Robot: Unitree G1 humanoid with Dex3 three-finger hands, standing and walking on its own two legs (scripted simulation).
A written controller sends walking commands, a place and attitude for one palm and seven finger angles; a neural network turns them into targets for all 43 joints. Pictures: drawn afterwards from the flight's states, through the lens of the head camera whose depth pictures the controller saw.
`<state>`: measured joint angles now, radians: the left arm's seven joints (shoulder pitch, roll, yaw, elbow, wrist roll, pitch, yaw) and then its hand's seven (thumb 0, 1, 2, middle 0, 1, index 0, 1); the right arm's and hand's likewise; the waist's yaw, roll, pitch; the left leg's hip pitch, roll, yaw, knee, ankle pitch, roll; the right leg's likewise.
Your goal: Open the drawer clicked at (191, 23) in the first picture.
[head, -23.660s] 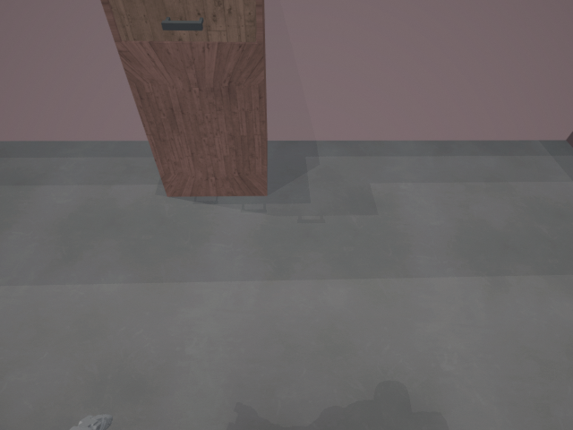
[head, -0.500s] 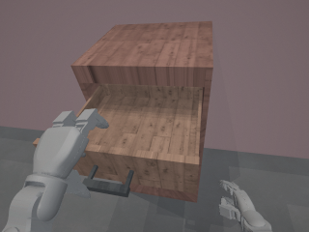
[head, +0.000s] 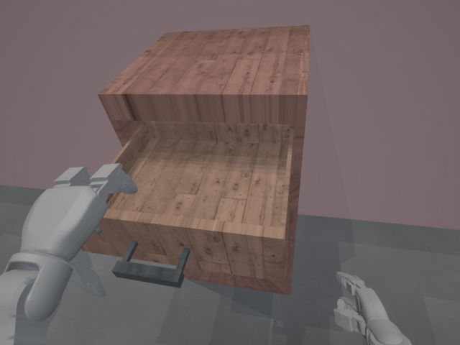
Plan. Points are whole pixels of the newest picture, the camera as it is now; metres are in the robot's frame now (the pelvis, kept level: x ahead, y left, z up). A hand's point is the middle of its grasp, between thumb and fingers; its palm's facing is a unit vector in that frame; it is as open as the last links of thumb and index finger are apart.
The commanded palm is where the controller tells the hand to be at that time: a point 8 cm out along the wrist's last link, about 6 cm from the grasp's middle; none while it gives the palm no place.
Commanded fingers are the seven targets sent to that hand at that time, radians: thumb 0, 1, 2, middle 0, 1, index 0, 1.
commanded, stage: draw the hand back to the body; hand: left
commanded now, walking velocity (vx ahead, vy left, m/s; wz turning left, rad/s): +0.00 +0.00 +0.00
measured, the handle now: (153, 262) +0.24 +0.18 +0.04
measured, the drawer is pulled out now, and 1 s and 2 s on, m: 0.29 0.29 0.29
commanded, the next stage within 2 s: step back with the hand held close in 1.32 s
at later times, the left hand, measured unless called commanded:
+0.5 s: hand (90, 215) +0.20 +0.20 +0.22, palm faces +0.34 -0.83 -0.45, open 13.5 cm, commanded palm +0.16 +0.25 +0.24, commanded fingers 0.00 -0.15 0.45 -0.28 -0.98 -0.28 -0.98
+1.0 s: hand (70, 201) +0.22 +0.24 +0.22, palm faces +0.44 -0.80 -0.40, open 9.6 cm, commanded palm +0.17 +0.29 +0.23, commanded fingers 0.00 0.73 0.82 -0.21 -0.41 -0.21 -0.41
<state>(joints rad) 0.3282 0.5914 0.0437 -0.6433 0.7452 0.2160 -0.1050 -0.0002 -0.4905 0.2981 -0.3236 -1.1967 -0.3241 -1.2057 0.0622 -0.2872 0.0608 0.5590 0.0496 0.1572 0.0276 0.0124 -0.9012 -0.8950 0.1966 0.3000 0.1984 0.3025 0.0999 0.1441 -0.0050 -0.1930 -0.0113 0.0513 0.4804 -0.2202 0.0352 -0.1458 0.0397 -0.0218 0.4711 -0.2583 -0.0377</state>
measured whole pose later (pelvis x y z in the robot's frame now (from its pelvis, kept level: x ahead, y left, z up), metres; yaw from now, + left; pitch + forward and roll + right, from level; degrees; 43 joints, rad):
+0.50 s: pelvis +0.03 +0.00 +0.00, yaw +1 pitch -3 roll -1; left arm 0.51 0.37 0.26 -0.72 -0.03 -0.10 0.07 0.00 -0.41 0.33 -0.32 -1.14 -0.32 -1.15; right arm 0.16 -0.21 0.05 0.56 0.02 -0.08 -0.06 0.01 -0.90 -0.89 0.20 0.30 0.20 0.30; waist 0.07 0.07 0.02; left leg -0.17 -0.02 0.03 0.49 -0.26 0.04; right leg -0.10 0.04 -0.04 0.44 -0.29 -0.03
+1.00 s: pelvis +0.04 +0.01 +0.00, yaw +1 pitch -2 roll -1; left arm 0.50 0.37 0.37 -0.63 -0.11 -0.13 0.11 0.00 0.38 0.68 -0.25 -0.62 -0.25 -0.63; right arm 0.17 -0.23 0.01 0.62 0.03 -0.06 -0.06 0.01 -0.90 -0.89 0.20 0.30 0.20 0.30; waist 0.06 0.07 0.00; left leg -0.15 -0.02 0.04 0.46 -0.27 0.04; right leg -0.08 0.03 -0.03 0.41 -0.29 -0.03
